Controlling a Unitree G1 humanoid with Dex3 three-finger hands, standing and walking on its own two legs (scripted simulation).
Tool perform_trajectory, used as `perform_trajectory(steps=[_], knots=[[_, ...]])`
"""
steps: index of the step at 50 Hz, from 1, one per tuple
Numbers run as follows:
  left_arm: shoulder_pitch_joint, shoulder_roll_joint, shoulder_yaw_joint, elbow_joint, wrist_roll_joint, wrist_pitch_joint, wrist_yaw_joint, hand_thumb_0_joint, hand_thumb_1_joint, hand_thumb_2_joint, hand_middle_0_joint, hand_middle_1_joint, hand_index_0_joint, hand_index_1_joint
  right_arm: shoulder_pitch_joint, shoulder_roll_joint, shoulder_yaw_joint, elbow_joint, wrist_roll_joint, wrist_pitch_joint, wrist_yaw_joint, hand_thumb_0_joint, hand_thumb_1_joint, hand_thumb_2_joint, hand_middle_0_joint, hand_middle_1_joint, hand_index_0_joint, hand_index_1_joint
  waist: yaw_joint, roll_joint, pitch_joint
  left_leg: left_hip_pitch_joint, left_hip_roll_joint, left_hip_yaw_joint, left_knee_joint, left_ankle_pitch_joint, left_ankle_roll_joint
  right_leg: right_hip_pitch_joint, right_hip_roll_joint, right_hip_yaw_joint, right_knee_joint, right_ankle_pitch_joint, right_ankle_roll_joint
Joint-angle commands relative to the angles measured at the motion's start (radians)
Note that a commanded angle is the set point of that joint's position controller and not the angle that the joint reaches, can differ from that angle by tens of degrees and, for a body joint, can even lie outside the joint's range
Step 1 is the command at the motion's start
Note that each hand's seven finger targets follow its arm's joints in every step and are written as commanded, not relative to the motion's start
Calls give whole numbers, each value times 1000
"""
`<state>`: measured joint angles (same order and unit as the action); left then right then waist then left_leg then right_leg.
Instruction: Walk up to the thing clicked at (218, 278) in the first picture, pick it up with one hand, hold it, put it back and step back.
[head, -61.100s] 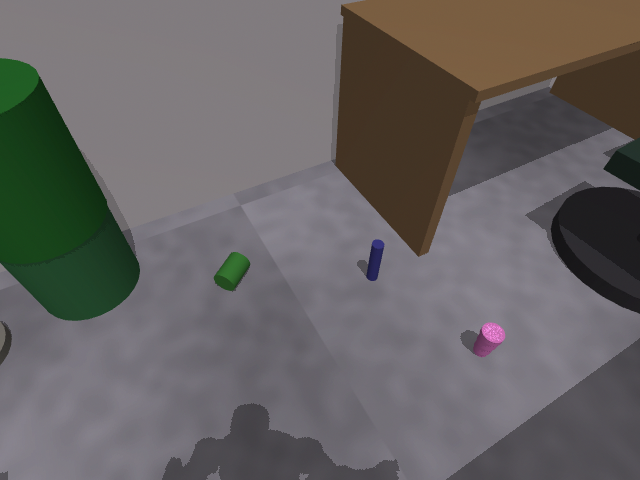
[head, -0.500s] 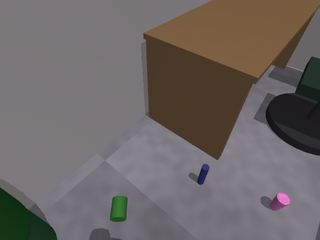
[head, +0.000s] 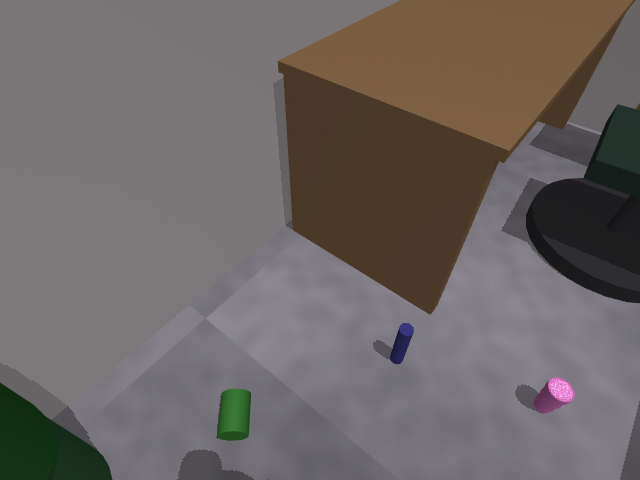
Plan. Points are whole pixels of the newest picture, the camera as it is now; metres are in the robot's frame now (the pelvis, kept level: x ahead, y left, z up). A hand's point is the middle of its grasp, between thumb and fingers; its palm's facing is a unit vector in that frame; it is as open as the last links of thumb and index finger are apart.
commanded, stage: stand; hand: left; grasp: from above
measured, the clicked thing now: (234, 414) +0.44 +0.26 -0.74
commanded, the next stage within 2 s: step back in 1.24 s
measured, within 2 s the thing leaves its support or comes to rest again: neither
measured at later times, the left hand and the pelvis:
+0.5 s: hand out of the picture +0.08 +0.24 -0.16, palm faces +0.00 -0.94 -0.34, open 7.4 cm; pelvis +0.01 +0.00 +0.00, yaw +0 degrees
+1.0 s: hand out of the picture +0.09 +0.24 -0.16, palm faces +0.00 -0.94 -0.34, open 7.4 cm; pelvis +0.01 -0.01 +0.00, yaw -1 degrees
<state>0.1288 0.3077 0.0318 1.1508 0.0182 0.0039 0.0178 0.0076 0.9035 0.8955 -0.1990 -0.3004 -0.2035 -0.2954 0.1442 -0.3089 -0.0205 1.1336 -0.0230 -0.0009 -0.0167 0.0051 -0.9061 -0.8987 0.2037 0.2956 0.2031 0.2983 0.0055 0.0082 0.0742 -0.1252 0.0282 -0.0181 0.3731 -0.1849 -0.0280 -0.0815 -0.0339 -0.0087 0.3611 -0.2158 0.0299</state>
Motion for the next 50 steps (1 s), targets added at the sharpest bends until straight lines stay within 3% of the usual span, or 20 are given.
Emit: perform_trajectory(steps=[1,11,15,25,30,35,39,50], knots=[[-33,195,35,-56,0,-21,11,0,900,900,-200,-300,-200,-301,-36,-205,-34,-51,3,-23,-10,0,-900,-900,200,300,200,300,-2,8,-65,3,82,-59,-71,86,41,-14,-82,62,-71,102,-37],[-46,206,37,-57,-2,-27,9,0,900,900,-200,-300,-200,-301,-50,-202,-28,-52,6,-27,-9,0,-900,-900,200,300,200,300,-5,-15,-81,38,93,-55,-62,194,39,-12,-89,62,-65,188,-36],[-49,205,35,-55,-2,-21,4,0,900,900,-200,-300,-200,-301,-59,-211,-29,-48,6,-26,-9,0,-900,-900,200,300,200,300,-4,10,-58,24,90,-55,-83,98,36,-37,-83,67,-79,107,-41],[-54,210,33,-59,-4,-25,1,0,900,900,-200,-300,-200,-301,-72,-214,-28,-44,7,-28,-4,0,-900,-900,200,300,200,300,-2,2,-75,29,93,-52,-82,116,35,-35,-86,71,-79,117,-43],[-55,219,34,-63,-5,-28,3,0,900,900,-200,-300,-200,-301,-71,-221,-30,-48,5,-29,-4,0,-900,-900,200,300,200,300,-6,-11,-106,59,100,-47,-64,198,39,-18,-90,68,-65,192,-45],[-54,224,33,-60,-7,-28,1,0,900,900,-200,-300,-200,-301,-69,-214,-24,-44,6,-27,-2,0,-900,-900,200,300,200,300,-3,-8,-78,27,94,-49,-83,150,34,-22,-87,68,-75,148,-44],[-60,227,34,-67,-6,-30,2,0,900,900,-200,-300,-200,-300,-62,-224,-27,-46,7,-28,-3,0,-900,-900,200,300,200,300,-7,-8,-106,45,101,-46,-66,202,37,-5,-95,72,-66,206,-45],[-59,226,31,-69,-9,-28,-3,0,900,900,-200,-300,-200,-300,-63,-229,-24,-45,8,-29,-1,0,-900,-900,200,300,200,300,-5,13,-82,35,100,-45,-86,148,36,-20,-90,78,-74,162,-46]])
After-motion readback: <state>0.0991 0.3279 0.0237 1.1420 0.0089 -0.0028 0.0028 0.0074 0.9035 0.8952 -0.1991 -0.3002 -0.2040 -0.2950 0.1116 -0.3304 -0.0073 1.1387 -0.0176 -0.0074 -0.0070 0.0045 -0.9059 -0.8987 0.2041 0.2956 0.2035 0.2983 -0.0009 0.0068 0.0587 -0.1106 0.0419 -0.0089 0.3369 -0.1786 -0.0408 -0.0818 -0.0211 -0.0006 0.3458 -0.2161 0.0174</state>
